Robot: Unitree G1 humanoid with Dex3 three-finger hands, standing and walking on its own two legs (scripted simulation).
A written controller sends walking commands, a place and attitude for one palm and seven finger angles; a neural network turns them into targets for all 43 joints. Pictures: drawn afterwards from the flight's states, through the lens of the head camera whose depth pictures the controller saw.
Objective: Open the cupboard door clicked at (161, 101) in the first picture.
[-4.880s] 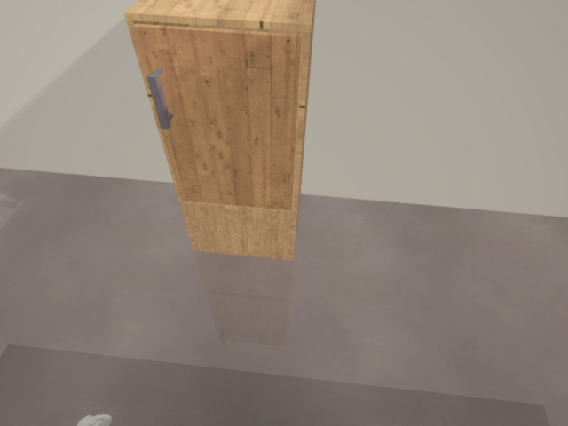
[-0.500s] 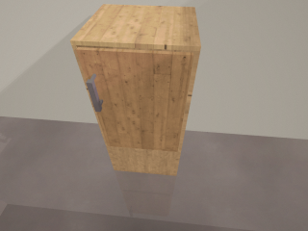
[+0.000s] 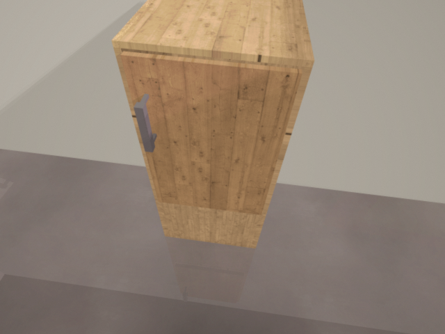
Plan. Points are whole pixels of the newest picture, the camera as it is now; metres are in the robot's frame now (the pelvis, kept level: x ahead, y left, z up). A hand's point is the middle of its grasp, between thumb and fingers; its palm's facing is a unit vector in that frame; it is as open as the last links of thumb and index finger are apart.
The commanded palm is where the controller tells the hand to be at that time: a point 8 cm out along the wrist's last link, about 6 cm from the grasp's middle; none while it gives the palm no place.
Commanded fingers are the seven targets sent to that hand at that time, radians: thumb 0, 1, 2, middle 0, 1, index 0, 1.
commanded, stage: shuffle to correct the standing spot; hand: left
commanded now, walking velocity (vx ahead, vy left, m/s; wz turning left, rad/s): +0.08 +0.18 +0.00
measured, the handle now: (147, 123) +0.59 +0.25 +0.01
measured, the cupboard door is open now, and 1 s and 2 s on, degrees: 0 0 0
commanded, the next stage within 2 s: come to a stop and stand still in 0.26 s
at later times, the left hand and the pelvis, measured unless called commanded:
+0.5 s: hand out of the picture +0.04 +0.27 -0.18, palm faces +0.05 -0.97 -0.22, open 7.4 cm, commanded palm none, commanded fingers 0.00 0.90 0.90 -0.20 -0.30 -0.20 -0.30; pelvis +0.03 +0.07 -0.01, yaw +0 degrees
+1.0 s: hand out of the picture +0.07 +0.26 -0.18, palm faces -0.02 -0.98 -0.18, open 7.3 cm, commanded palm none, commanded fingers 0.00 0.90 0.90 -0.20 -0.30 -0.20 -0.30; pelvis +0.04 +0.09 +0.00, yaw -1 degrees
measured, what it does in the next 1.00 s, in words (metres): steps on the spot: left foot, then right foot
